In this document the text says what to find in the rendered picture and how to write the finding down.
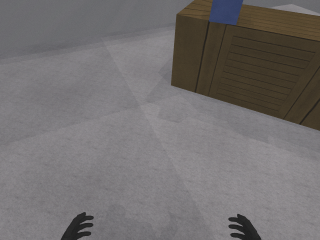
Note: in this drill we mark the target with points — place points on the robot right hand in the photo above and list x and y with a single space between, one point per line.
250 233

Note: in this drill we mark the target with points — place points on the carton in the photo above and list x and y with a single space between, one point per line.
225 11

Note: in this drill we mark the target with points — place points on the robot left hand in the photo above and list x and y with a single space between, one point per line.
71 232

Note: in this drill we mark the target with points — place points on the pedestal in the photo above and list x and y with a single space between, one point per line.
269 62

